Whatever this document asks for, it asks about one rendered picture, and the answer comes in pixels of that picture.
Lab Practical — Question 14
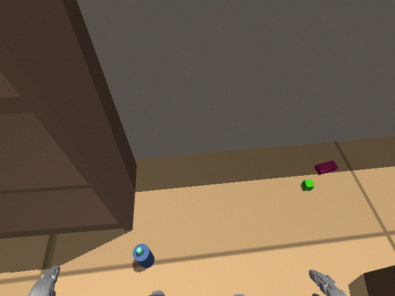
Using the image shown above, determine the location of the left robot hand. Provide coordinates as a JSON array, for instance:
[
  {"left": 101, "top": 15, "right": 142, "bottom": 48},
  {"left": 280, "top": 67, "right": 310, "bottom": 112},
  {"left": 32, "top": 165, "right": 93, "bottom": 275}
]
[{"left": 28, "top": 265, "right": 60, "bottom": 296}]

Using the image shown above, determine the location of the right robot hand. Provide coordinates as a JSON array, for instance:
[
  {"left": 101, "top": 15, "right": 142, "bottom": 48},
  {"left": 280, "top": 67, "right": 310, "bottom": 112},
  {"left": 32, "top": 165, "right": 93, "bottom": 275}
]
[{"left": 309, "top": 269, "right": 347, "bottom": 296}]

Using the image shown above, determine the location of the bookshelf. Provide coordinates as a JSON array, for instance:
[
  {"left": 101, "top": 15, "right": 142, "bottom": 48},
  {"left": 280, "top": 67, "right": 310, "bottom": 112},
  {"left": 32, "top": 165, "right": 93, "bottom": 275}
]
[{"left": 0, "top": 0, "right": 137, "bottom": 239}]

